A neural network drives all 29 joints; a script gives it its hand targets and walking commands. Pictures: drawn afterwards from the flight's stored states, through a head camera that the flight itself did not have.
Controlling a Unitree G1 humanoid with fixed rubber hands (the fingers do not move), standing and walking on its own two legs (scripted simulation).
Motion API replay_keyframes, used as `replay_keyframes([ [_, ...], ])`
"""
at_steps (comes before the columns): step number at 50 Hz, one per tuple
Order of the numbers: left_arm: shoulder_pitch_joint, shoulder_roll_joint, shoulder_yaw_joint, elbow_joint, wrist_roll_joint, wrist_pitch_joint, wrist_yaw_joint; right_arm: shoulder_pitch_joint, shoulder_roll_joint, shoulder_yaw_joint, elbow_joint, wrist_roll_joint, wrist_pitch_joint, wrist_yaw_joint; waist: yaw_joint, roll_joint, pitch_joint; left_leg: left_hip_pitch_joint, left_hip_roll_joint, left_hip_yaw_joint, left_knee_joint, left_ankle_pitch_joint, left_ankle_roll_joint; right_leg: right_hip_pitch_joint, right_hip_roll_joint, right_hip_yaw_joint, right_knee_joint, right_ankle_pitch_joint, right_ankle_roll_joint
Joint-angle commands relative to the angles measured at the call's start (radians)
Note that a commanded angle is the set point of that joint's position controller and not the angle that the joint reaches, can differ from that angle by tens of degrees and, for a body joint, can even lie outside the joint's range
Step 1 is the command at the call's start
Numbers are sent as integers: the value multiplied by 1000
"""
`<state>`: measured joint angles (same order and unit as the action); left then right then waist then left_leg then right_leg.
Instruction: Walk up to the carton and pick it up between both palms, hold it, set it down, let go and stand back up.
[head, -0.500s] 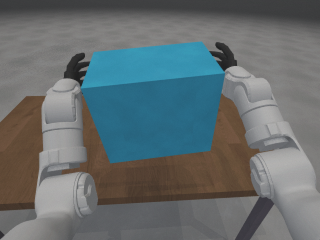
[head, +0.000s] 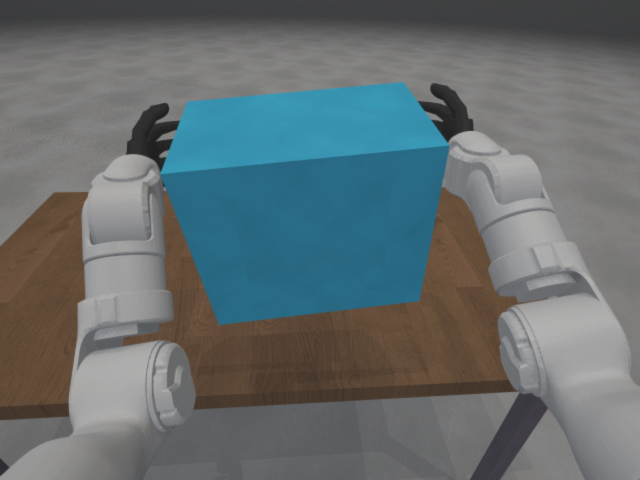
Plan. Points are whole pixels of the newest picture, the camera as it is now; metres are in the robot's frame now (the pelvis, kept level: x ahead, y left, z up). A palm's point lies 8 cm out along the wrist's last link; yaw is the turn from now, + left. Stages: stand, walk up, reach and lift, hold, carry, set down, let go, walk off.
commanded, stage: hold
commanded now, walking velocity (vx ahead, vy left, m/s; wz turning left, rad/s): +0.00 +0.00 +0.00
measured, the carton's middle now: (309, 206) +0.37 +0.00 +0.22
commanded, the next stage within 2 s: none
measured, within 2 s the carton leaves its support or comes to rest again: neither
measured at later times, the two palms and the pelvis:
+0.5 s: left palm (146, 172) +0.36 +0.19 +0.28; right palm (454, 148) +0.37 -0.17 +0.30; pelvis +0.00 +0.00 +0.00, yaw +0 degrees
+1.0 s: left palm (145, 170) +0.36 +0.19 +0.28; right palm (453, 147) +0.37 -0.17 +0.30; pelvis +0.00 +0.00 +0.00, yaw +0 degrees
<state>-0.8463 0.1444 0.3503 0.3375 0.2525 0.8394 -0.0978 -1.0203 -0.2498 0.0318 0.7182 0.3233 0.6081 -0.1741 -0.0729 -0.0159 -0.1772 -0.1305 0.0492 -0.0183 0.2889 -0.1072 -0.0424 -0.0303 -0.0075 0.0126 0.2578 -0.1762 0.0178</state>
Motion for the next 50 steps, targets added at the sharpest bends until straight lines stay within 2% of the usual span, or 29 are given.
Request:
replay_keyframes([
  [1,-701,-474,-341,-156,-220,-80,-172,-651,542,161,-276,147,-48,160,-3,42,-276,170,-92,46,6,176,0,-18,69,-16,-34,171,-3],
  [26,-684,-474,-351,-193,-219,-75,-168,-636,541,170,-302,154,-47,160,-4,43,-279,180,-92,46,11,199,-4,-11,72,-19,-30,189,-1],
  [50,-692,-474,-345,-164,-218,-79,-173,-643,539,162,-283,147,-50,159,-6,44,-271,174,-92,46,7,184,-2,-18,69,-18,-33,174,-2],
])
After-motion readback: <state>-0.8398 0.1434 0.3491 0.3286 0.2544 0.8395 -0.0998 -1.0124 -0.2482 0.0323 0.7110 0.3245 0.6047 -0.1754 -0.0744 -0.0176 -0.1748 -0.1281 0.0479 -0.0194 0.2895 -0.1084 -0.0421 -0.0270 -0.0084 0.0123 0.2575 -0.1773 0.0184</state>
